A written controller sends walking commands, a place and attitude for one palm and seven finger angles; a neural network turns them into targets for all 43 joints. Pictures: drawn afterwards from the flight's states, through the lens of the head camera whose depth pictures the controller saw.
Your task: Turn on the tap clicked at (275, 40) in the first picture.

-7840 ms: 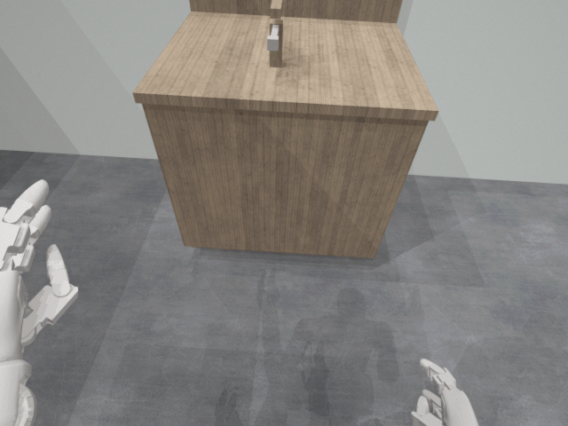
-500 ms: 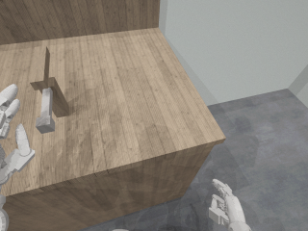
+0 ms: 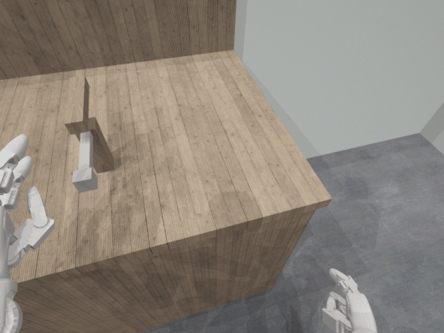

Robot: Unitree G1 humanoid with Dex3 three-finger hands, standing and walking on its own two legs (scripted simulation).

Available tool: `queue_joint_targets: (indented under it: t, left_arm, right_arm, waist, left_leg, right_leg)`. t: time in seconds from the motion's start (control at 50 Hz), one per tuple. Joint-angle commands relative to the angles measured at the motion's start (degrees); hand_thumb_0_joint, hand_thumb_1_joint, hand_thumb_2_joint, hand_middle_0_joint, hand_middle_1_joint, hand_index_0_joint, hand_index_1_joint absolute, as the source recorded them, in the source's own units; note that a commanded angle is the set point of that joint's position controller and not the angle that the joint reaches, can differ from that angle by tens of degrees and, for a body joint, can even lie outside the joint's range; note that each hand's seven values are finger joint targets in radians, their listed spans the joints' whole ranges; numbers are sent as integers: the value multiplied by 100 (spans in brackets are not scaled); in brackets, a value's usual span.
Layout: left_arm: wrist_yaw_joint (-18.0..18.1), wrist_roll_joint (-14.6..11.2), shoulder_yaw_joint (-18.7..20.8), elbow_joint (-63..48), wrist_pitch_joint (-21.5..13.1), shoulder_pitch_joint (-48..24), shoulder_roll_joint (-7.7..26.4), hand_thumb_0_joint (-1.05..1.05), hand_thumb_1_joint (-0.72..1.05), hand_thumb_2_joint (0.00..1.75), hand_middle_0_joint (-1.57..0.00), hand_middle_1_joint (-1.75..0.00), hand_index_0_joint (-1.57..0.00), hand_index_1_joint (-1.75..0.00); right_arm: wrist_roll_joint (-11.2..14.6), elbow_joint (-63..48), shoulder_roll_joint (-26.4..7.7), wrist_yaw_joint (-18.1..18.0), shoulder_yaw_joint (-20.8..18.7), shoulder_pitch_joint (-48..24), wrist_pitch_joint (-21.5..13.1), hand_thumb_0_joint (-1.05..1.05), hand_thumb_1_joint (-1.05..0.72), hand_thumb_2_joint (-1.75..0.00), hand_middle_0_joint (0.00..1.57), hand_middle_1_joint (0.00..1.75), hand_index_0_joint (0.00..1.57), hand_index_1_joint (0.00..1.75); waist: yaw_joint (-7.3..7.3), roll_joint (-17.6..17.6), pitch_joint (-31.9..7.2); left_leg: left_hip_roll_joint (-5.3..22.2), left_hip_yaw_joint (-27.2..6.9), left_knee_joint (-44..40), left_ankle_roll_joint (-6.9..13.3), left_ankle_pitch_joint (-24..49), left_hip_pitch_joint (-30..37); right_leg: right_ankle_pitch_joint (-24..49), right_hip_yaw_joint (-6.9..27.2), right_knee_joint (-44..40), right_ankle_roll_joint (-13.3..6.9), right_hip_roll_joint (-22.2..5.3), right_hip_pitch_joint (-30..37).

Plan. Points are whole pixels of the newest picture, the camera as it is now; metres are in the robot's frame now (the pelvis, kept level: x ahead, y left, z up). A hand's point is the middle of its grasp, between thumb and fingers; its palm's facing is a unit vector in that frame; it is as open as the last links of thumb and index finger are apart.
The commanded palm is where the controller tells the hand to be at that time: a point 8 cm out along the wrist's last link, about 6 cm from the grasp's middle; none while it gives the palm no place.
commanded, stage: look again from close up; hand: left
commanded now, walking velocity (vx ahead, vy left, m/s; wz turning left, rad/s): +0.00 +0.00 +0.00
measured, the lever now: (85, 180) +0.31 +0.26 +0.12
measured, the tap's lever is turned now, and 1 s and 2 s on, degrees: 0 0 0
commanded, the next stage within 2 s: shuffle to correct the standing spot in 0.36 s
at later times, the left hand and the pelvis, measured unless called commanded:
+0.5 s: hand (43, 206) +0.24 +0.28 +0.15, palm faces +0.36 -0.82 -0.44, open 7.4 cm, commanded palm +0.17 +0.30 +0.17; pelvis +0.01 +0.02 -0.01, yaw +1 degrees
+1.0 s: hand (42, 254) +0.18 +0.24 +0.15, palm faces +0.32 -0.85 -0.43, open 7.4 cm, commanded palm +0.12 +0.28 +0.17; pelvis -0.05 +0.00 -0.02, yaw +0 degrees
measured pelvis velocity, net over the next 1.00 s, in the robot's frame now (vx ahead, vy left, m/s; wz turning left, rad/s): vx -0.05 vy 0.00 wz -0.01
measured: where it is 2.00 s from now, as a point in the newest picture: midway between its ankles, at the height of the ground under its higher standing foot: outside the picture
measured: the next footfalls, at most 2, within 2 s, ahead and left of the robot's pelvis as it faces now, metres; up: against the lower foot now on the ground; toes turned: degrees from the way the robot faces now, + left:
right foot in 1.70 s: +0.01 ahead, -0.08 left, +0.00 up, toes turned -2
left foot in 1.86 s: +0.01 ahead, +0.08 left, +0.00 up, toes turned -1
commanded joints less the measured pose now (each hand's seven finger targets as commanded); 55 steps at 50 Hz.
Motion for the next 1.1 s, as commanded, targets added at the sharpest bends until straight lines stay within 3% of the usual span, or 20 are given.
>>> queue_joint_targets:
  t: [0.0,0.02,0.04,0.06,0.08,0.1,0.16,0.3,0.34,0.42,0.56,0.64,0.66,0.72,0.78,0.92,0.94,0.96,1.0,1.08]
  left_arm:
    - [71,21,583,-1137,-399,-303,816,0,90,90,-20,-30,-20,-30]
    - [65,19,568,-1111,-391,-321,807,0,90,90,-20,-30,-20,-30]
    - [133,242,2113,-3035,-1416,-5781,6056,0,90,90,-20,-30,-20,-30]
    - [31,185,1761,9,-1015,-3201,2143,0,90,90,-20,-30,-20,-30]
    - [28,233,1282,605,-870,-2356,1941,0,90,90,-20,-30,-20,-30]
    - [-30,209,1415,337,-947,-2172,2252,0,90,90,-20,-30,-20,-30]
    - [-234,138,737,81,-1041,-607,1283,0,90,90,-20,-30,-20,-30]
    - [-90,5,1280,-581,-1314,-532,1699,0,90,90,-20,-30,-20,-30]
    - [-31,-31,1513,-842,-1375,-910,2045,0,90,90,-20,-30,-20,-30]
    - [-39,-49,1254,-1114,-1425,-903,1792,0,90,90,-20,-30,-20,-30]
    - [-71,149,890,-1455,-1166,-252,1096,0,90,90,-20,-30,-20,-30]
    - [-113,128,1240,-1303,-1004,-285,1333,0,90,90,-20,-30,-20,-30]
    - [-177,88,935,-1240,-995,-229,981,0,90,90,-20,-30,-20,-30]
    - [-243,11,1064,-1513,-1001,-442,1159,0,90,90,-20,-30,-20,-30]
    - [-269,-4,1046,-1823,-985,-520,1197,0,90,90,-20,-30,-20,-30]
    - [-358,-115,1119,-1816,-1033,-349,1249,0,90,90,-20,-30,-20,-30]
    - [-295,-104,1332,-1668,-998,-123,1405,0,90,90,-20,-30,-20,-30]
    - [-343,-135,1004,-1743,-1001,-182,1066,0,90,90,-20,-30,-20,-30]
    - [-316,-106,1147,-1694,-1003,-252,1209,0,90,90,-20,-30,-20,-30]
    - [-207,6,1220,-1618,-889,-188,1290,0,90,90,-20,-30,-20,-30]
  right_arm:
    - [-17,-882,-678,-18,-254,-686,-333,0,-90,-90,20,30,20,30]
    - [-15,-874,-666,-9,-253,-686,-331,0,-90,-90,20,30,20,30]
    - [466,-1711,-1092,-612,963,412,-204,0,-90,-90,20,30,20,30]
    - [291,-1065,-342,-452,-75,-103,-510,0,-90,-90,20,30,20,30]
    - [-74,-763,-819,-181,-80,-408,-601,0,-90,-90,20,30,20,30]
    - [-139,-764,-935,-39,-174,-271,-671,0,-90,-90,20,30,20,30]
    - [-118,-755,-916,245,-234,93,-793,0,-90,-90,20,30,20,30]
    - [-144,-559,-898,308,-192,-223,-864,0,-90,-90,20,30,20,30]
    - [-100,-544,-942,272,-236,-364,-842,0,-90,-90,20,30,20,30]
    - [-27,-508,-845,288,-267,-144,-882,0,-90,-90,20,30,20,30]
    - [-92,-660,-852,356,-352,-92,-990,0,-90,-90,20,30,20,30]
    - [-6,-824,-875,271,-377,-233,-864,0,-90,-90,20,30,20,30]
    - [-46,-891,-806,256,-330,-164,-781,0,-90,-90,20,30,20,30]
    - [-33,-1069,-767,179,-332,-333,-733,0,-90,-90,20,30,20,30]
    - [-42,-1201,-752,161,-295,-452,-691,0,-90,-90,20,30,20,30]
    - [-53,-1134,-629,98,-295,-353,-727,0,-90,-90,20,30,20,30]
    - [-43,-1022,-650,79,-305,-362,-729,0,-90,-90,20,30,20,30]
    - [-102,-1038,-607,92,-260,-309,-699,0,-90,-90,20,30,20,30]
    - [-69,-1115,-720,70,-291,-398,-718,0,-90,-90,20,30,20,30]
    - [14,-1154,-781,75,-311,-312,-718,0,-90,-90,20,30,20,30]
  waist:
    - [4,230,-899]
    - [4,120,-892]
    - [-460,480,-457]
    - [35,-240,-533]
    - [97,-28,-409]
    - [84,-25,-750]
    - [97,-254,-1259]
    - [75,-321,-728]
    - [49,-7,-1011]
    - [28,538,-1290]
    - [64,704,-1405]
    - [26,156,-1275]
    - [-42,162,-1202]
    - [-53,473,-1002]
    - [-14,695,-1024]
    - [-80,-287,-922]
    - [-88,-237,-1050]
    - [-114,-133,-1010]
    - [-100,401,-878]
    - [-72,314,-790]
  left_leg:
    - [-46,-26,-417,75,-743,354]
    - [-58,0,-351,71,-696,370]
    - [-448,-116,-520,449,-1155,165]
    - [307,-223,-25,358,-689,400]
    - [64,-171,25,277,-647,726]
    - [5,-75,223,202,-787,587]
    - [-40,44,628,241,-269,679]
    - [-35,-81,436,278,-30,197]
    - [-30,-153,336,295,-46,379]
    - [126,-341,435,391,1118,650]
    - [764,-637,485,450,2414,1115]
    - [584,-399,584,259,1078,610]
    - [574,-380,579,267,761,434]
    - [587,-401,474,230,-124,80]
    - [717,-492,326,283,-490,-46]
    - [204,-81,1320,77,-1516,-24]
    - [171,-56,1367,75,-1349,222]
    - [256,-194,1132,120,-1232,83]
    - [412,-377,780,208,-1758,-255]
    - [233,-290,955,250,-2601,-500]
  right_leg:
    - [449,-34,-227,-233,180,-3]
    - [454,-27,-242,-232,158,-36]
    - [-155,-162,-125,81,469,477]
    - [-1033,-138,469,-184,-86,-1422]
    - [-580,60,231,-444,-50,-1482]
    - [-406,333,142,-521,-252,-1391]
    - [487,361,380,-572,-407,-1039]
    - [768,45,531,-431,-425,-1000]
    - [593,85,646,-434,-421,-918]
    - [993,-186,924,-341,-376,-608]
    - [-311,-293,872,-209,-108,-1046]
    - [523,-161,492,-254,-124,-737]
    - [583,-211,485,-250,-108,-731]
    - [278,-126,551,-277,-114,-901]
    - [-34,-192,707,-233,2,-977]
    - [262,274,490,-612,-494,-1730]
    - [438,381,544,-686,-553,-1870]
    - [449,218,730,-623,-474,-1801]
    - [-332,102,822,-431,-246,-1692]
    - [-1324,36,703,-476,-145,-1649]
